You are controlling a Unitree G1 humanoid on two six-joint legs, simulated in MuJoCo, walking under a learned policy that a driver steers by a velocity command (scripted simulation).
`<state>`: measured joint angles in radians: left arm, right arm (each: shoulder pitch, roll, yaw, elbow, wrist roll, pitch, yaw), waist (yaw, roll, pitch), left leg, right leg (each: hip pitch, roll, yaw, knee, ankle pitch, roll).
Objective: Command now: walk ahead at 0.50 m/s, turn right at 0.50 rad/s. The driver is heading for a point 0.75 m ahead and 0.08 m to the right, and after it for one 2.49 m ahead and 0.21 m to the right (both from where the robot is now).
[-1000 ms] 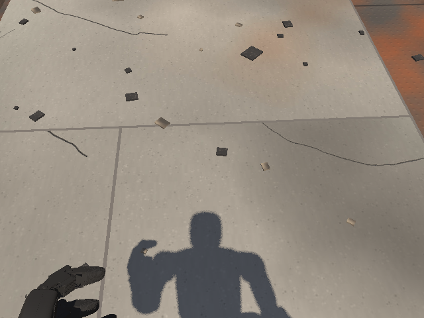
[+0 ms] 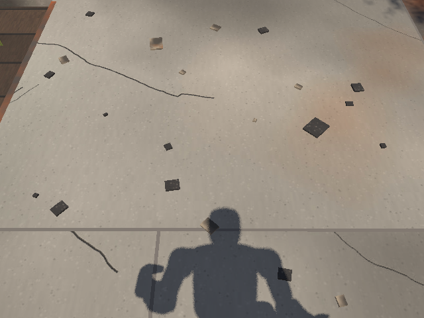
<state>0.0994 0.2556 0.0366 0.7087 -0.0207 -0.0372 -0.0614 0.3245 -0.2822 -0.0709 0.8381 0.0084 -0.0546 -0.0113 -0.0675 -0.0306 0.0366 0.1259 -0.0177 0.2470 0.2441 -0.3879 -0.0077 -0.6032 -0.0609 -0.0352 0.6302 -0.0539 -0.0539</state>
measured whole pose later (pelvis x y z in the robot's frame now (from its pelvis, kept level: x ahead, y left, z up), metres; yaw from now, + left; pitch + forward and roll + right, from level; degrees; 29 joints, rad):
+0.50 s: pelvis +0.24 -0.02 +0.00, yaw -18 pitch +2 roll -1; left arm 0.23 0.31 0.07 0.70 -0.01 0.02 0.03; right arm 0.09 -0.29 -0.04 0.71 -0.01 -0.06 0.00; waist 0.04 0.03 0.02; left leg -0.46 -0.01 -0.07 0.51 -0.02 -0.04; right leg -0.22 0.15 0.18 0.56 -0.35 -0.06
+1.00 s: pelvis +0.36 -0.08 +0.02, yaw -17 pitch +2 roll +1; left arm 0.32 0.25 0.04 0.76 0.00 -0.08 0.00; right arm 0.28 -0.30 -0.05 0.78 0.03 -0.05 0.01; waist 0.01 0.04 -0.05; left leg -0.49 -0.02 -0.08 0.93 -0.35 0.04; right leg -0.20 0.00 -0.03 0.43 -0.27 -0.03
